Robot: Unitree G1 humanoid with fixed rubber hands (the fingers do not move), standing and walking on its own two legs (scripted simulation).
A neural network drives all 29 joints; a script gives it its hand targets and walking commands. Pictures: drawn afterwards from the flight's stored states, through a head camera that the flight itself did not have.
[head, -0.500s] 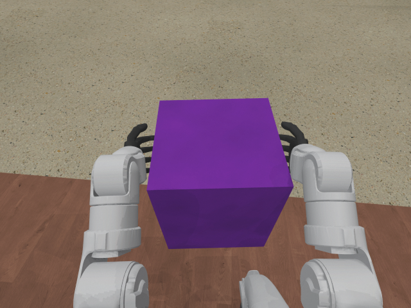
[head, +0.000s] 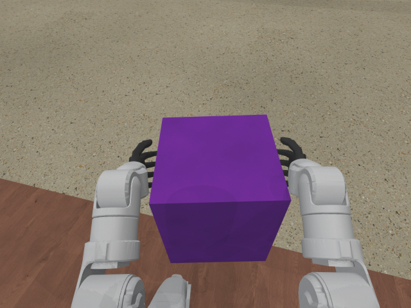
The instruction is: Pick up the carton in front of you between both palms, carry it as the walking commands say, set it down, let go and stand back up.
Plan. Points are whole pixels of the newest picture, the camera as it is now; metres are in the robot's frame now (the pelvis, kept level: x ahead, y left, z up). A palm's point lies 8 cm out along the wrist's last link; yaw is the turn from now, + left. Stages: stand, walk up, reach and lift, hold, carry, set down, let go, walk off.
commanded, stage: carry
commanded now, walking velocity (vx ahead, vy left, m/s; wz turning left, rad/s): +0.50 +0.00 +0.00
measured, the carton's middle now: (216, 192) +0.34 +0.02 +0.00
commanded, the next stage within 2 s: none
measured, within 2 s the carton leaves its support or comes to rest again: neither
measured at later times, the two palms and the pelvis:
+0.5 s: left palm (172, 74) +0.68 +0.16 +0.06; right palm (282, 82) +0.65 -0.14 +0.06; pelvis +0.31 +0.04 -0.06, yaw -3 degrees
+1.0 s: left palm (191, 45) +0.96 +0.13 -0.02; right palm (273, 44) +0.97 -0.16 -0.02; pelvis +0.62 -0.02 -0.10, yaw -1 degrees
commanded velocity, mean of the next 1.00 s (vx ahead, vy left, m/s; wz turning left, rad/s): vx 0.50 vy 0.00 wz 0.00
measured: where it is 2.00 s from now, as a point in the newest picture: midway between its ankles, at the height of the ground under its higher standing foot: (226, 145)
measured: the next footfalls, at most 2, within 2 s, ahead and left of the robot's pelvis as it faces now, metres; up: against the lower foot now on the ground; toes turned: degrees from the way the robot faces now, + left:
left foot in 0.30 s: +0.37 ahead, +0.07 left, -0.06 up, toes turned -2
right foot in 0.84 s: +0.73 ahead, -0.07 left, -0.09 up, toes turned -4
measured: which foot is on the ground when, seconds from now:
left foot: up 0.00-0.28, down 0.30-0.86, up 0.88-1.00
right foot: down 0.00-0.32, up 0.34-0.82, down 0.84-1.00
